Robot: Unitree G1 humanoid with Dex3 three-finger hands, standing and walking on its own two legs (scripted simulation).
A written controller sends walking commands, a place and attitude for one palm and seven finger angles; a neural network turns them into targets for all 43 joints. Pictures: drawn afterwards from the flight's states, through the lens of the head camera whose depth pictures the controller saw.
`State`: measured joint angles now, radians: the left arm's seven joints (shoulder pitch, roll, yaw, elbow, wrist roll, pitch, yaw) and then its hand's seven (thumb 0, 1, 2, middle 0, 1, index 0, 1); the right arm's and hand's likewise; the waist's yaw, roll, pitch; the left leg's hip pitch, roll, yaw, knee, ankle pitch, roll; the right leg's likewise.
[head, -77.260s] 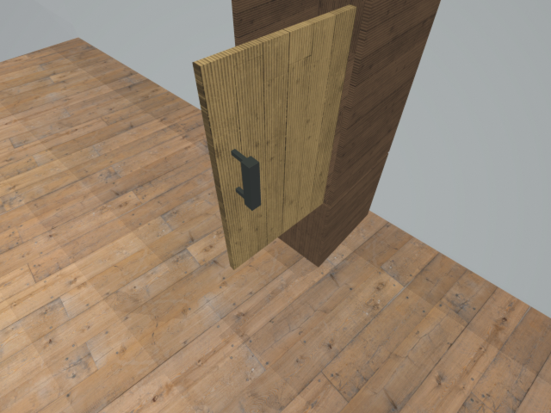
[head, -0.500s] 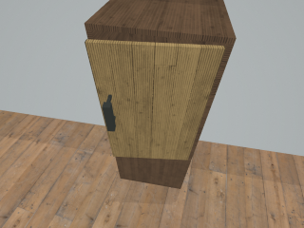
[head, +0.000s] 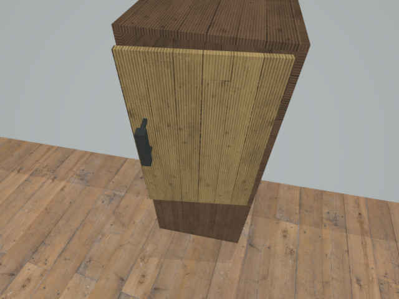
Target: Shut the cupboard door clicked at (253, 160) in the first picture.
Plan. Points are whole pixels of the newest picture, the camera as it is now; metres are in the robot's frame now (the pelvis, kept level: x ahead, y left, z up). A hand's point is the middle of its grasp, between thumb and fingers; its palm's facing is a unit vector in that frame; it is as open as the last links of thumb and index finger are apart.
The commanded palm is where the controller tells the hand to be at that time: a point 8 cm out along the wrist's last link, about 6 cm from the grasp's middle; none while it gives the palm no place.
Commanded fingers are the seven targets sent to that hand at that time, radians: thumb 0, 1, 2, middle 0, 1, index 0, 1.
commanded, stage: come to a stop and stand still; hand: left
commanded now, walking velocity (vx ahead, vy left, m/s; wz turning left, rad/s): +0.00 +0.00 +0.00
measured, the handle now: (145, 142) +0.49 +0.18 +0.00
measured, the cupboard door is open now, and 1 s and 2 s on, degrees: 7 7 7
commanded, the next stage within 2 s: look again from close up in 0.64 s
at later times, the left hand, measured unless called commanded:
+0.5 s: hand out of the picture +0.02 +0.22 -0.17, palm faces +0.01 -0.97 -0.26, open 7.4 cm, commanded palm none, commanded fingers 0.00 0.90 0.90 -0.20 -0.30 -0.20 -0.30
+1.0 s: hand out of the picture -0.02 +0.22 -0.17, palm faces +0.01 -0.98 -0.20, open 7.4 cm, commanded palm none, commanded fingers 0.00 0.90 0.90 -0.20 -0.30 -0.20 -0.30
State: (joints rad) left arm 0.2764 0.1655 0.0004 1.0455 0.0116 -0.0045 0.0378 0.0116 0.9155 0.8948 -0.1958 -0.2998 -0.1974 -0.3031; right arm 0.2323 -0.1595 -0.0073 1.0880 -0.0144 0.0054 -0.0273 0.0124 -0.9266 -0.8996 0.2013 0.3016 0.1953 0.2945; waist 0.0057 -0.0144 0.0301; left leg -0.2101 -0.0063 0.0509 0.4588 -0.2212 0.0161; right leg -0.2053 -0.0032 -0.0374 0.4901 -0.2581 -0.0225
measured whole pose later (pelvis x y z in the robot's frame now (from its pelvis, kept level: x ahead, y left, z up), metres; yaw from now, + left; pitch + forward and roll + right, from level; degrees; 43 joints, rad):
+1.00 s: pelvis -0.03 +0.04 +0.00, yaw +0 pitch -3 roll +0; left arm 0.31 0.20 -0.02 1.05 0.02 0.00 0.03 0.01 0.91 0.89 -0.20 -0.30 -0.20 -0.30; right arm 0.23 -0.20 0.00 1.08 -0.01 0.00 0.00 0.01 -0.91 -0.90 0.20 0.30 0.20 0.29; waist 0.00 -0.02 0.02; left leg -0.21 -0.05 0.06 0.40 -0.15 0.07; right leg -0.19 -0.04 -0.03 0.41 -0.17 0.03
